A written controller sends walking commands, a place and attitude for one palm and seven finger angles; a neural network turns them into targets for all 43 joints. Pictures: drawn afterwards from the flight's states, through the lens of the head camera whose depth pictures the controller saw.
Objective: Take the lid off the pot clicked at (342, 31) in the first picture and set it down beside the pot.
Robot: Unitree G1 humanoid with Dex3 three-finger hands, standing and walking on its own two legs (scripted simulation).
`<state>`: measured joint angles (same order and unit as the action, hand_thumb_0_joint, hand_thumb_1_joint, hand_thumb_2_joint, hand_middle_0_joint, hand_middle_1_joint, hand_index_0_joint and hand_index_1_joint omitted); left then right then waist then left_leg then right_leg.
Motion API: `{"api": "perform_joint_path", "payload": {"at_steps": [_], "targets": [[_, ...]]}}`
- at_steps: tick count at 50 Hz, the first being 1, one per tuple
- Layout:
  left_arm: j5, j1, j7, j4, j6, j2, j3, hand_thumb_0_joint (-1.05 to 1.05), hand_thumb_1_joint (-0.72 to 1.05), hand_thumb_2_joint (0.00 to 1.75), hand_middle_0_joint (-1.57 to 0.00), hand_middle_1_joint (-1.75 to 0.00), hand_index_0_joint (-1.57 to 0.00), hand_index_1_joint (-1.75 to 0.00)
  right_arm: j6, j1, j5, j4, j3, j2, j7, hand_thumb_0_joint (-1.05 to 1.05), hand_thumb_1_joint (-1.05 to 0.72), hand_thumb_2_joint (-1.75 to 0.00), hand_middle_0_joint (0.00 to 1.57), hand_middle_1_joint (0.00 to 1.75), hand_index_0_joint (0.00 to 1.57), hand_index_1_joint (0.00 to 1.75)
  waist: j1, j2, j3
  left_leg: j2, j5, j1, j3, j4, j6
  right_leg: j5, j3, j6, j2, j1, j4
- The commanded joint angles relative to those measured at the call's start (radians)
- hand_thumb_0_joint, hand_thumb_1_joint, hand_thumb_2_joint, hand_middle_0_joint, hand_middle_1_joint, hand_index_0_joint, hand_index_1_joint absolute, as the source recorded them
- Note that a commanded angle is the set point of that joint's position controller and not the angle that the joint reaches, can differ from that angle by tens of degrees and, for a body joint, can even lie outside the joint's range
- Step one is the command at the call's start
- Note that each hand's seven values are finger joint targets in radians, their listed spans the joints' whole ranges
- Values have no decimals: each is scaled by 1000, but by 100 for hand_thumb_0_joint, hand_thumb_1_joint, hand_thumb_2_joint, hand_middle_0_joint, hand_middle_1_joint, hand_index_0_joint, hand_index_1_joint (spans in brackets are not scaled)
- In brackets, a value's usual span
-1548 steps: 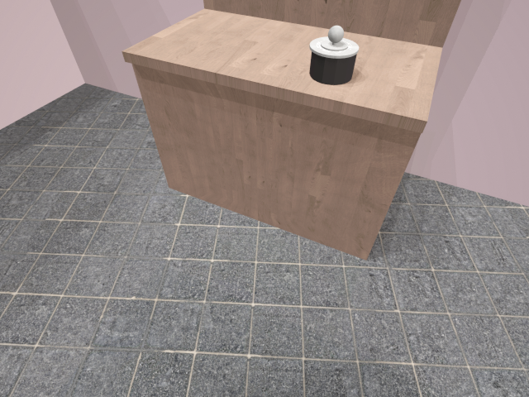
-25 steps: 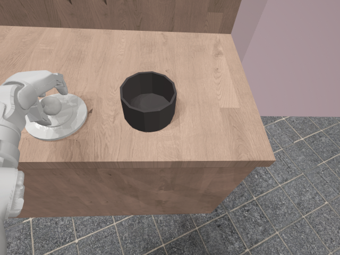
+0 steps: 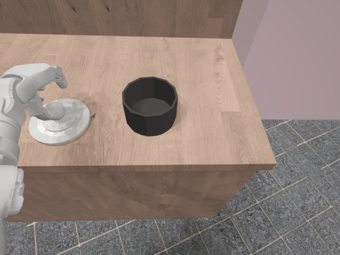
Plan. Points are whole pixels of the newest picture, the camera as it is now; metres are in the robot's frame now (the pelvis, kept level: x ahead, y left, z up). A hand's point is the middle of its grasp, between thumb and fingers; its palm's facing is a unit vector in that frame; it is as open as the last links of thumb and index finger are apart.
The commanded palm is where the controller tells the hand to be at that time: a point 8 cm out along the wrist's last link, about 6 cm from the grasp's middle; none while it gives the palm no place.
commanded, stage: raise the empty hand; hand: left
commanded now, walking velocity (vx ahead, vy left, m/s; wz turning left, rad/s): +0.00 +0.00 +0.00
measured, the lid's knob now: (54, 111) +0.47 +0.29 +0.04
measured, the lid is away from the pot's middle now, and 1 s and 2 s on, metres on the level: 0.25 0.25 0.25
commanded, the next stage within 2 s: draw the hand back to the body in 0.96 s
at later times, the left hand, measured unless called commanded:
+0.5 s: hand (28, 81) +0.45 +0.29 +0.16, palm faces -0.33 -0.07 -0.94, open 11.0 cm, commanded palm +0.45 +0.28 +0.22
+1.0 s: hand (15, 62) +0.46 +0.30 +0.21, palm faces -0.30 -0.08 -0.95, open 11.0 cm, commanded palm +0.46 +0.29 +0.26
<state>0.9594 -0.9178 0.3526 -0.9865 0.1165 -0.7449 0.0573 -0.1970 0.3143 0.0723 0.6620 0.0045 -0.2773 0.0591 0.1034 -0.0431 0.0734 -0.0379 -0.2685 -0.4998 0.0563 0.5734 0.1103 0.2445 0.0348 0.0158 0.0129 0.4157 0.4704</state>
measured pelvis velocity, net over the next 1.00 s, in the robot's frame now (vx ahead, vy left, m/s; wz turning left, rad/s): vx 0.00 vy -0.01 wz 0.03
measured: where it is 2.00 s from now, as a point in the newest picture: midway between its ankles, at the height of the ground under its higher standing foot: outside the picture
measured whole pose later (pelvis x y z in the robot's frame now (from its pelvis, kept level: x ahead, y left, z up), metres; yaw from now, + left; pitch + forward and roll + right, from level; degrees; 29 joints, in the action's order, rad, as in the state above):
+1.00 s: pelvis +0.00 -0.01 +0.01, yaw +2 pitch +9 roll -3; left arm 0.95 -1.13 0.52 -0.95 0.00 -0.79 0.12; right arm -0.18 0.28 0.08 0.65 0.02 -0.29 0.04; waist 0.09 -0.04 0.05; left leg -0.05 -0.22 -0.41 0.03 0.49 0.10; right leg 0.21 0.05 0.02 0.02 0.32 0.39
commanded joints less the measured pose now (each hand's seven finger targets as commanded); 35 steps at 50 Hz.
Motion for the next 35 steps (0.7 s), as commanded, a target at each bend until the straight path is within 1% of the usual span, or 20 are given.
{"api": "perform_joint_path", "payload": {"at_steps": [1, 2, 4, 5, 7, 9, 11, 13, 14, 16, 18, 20, 23, 26, 28, 31, 32, 33, 34, 35], "targets": [[-18, -505, -17, 208, 0, -294, -80, 0, -5, 73, -38, -80, -38, -80, 21, 40, 4, -86, -54, -180, 17, 0, -90, -90, 20, 30, 20, 30, -1, -64, 370, 47, 438, 448, -138, -46, -34, -157, 31, -66, -67, 52, -48], [-21, -524, -15, 237, 4, -292, -80, 0, -5, 73, -38, -80, -38, -80, 25, 33, 0, -89, -57, -180, 18, 0, -90, -90, 20, 30, 20, 30, -4, -89, 384, 48, 480, 474, -135, -43, -34, -174, 28, -68, -64, 55, -52], [-17, -505, -10, 213, -2, -293, -82, 0, -5, 73, -38, -80, -38, -80, 23, 29, 2, -91, -53, -175, 15, 0, -90, -90, 20, 30, 20, 30, -5, -93, 363, 49, 470, 471, -142, -48, -40, -154, 32, -67, -66, 60, -53], [-23, -508, -4, 203, -6, -251, -49, 0, -5, 73, -38, -80, -38, -80, 22, 26, 3, -90, -53, -173, 13, 0, -90, -90, 20, 30, 20, 30, 0, -85, 343, 49, 461, 468, -143, -52, -40, -149, 34, -67, -66, 70, -57], [-25, -510, -2, 211, -9, -294, -81, 0, -5, 73, -38, -80, -38, -80, 24, 23, 3, -93, -53, -179, 11, 0, -90, -90, 20, 30, 20, 30, -10, -75, 358, 48, 454, 464, -138, -58, -37, -159, 29, -69, -61, 40, -62], [-23, -545, 4, 241, -16, -275, -64, 0, -5, 73, -38, -80, -38, -80, 25, 16, 2, -95, -54, -172, 10, 0, -90, -90, 20, 30, 20, 30, -7, -72, 380, 44, 469, 476, -137, -56, -33, -178, 29, -67, -62, 23, -64], [-25, -511, 11, 180, -27, -285, -68, 0, -5, 73, -38, -80, -38, -80, 25, 13, 5, -96, -48, -174, 11, 0, -90, -90, 20, 30, 20, 30, -7, -38, 339, 39, 408, 433, -128, -67, -30, -167, 29, -66, -62, 10, -71], [-23, -570, 17, 225, -31, -284, -57, 0, -5, 73, -38, -80, -38, -80, 25, 9, 4, -96, -49, -176, 9, 0, -90, -90, 20, 30, 20, 30, -6, -71, 355, 40, 430, 457, -132, -72, -32, -175, 29, -68, -60, 9, -72], [-21, -603, 23, 257, -33, -261, -35, 0, -5, 73, -38, -80, -38, -80, 28, 5, 5, -97, -50, -172, 8, 0, -90, -90, 20, 30, 20, 30, -3, -88, 366, 43, 452, 484, -136, -70, -35, -176, 32, -68, -61, 21, -73], [-22, -569, 26, 222, -39, -294, -65, 0, -5, 73, -38, -80, -38, -80, 31, 8, 5, -97, -47, -174, 9, 0, -90, -90, 20, 30, 20, 30, -9, -76, 359, 38, 442, 472, -135, -74, -34, -175, 30, -68, -62, 4, -77], [-25, -594, 38, 213, -44, -284, -46, 0, -5, 73, -38, -80, -38, -80, 30, 2, 6, -94, -44, -177, 8, 0, -90, -90, 20, 30, 20, 30, -4, -48, 343, 35, 396, 441, -130, -83, -30, -175, 29, -67, -59, -13, -83], [-23, -604, 42, 227, -49, -278, -42, 0, -5, 73, -38, -80, -38, -80, 35, 1, 7, -100, -46, -173, 7, 0, -90, -90, 20, 30, 20, 30, -9, -77, 354, 34, 413, 468, -136, -85, -32, -168, 31, -69, -61, -5, -85], [-20, -601, 51, 199, -53, -313, -62, 0, -5, 73, -38, -80, -38, -80, 36, 1, 5, -96, -43, -177, 8, 0, -90, -90, 20, 30, 20, 30, -10, -50, 352, 27, 402, 436, -122, -86, -25, -199, 27, -68, -59, -46, -88], [-21, -622, 63, 201, -66, -289, -36, 0, -5, 73, -38, -80, -38, -80, 39, -5, 9, -99, -44, -176, 9, 0, -90, -90, 20, 30, 20, 30, -7, -49, 341, 27, 382, 439, -122, -94, -26, -187, 29, -67, -60, -39, -95], [-19, -643, 70, 226, -63, -327, -59, 0, -5, 73, -38, -80, -38, -80, 38, -1, 7, -98, -45, -179, 9, 0, -90, -90, 20, 30, 20, 30, -10, -62, 366, 26, 413, 450, -120, -90, -24, -210, 26, -67, -59, -58, -95], [-20, -643, 81, 237, -66, -327, -60, 0, -5, 73, -38, -80, -38, -80, 43, -3, 7, -100, -44, -176, 9, 0, -90, -90, 20, 30, 20, 30, -13, -66, 374, 24, 437, 463, -124, -89, -23, -222, 29, -66, -59, -65, -100], [-22, -648, 81, 279, -60, -373, -98, 0, -5, 73, -38, -80, -38, -80, 42, -6, 6, -105, -46, -181, 7, 0, -90, -90, 20, 30, 20, 30, -20, -78, 397, 28, 491, 480, -127, -86, -25, -248, 26, -69, -56, -81, -97], [-18, -600, 87, 197, -69, -325, -63, 0, -5, 73, -38, -80, -38, -80, 40, -7, 5, -104, -42, -174, 6, 0, -90, -90, 20, 30, 20, 30, -12, -58, 361, 24, 481, 456, -123, -83, -24, -240, 29, -65, -62, -64, -96], [-24, -615, 97, 170, -77, -292, -28, 0, -5, 73, -38, -80, -38, -80, 36, -8, 11, -93, -39, -176, 5, 0, -90, -90, 20, 30, 20, 30, -6, -42, 310, 27, 426, 426, -121, -94, -28, -214, 36, -63, -62, -43, -102], [-25, -655, 102, 201, -83, -294, -23, 0, -5, 73, -38, -80, -38, -80, 36, -8, 13, -93, -41, -180, 2, 0, -90, -90, 20, 30, 20, 30, -7, -54, 312, 29, 397, 433, -121, -102, -28, -197, 35, -64, -60, -43, -106]]}}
